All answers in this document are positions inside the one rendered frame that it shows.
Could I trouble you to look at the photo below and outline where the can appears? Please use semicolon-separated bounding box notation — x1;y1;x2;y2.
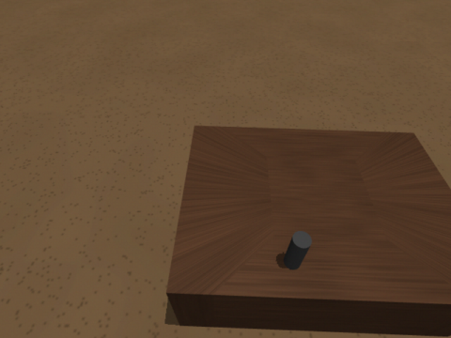
283;231;312;270

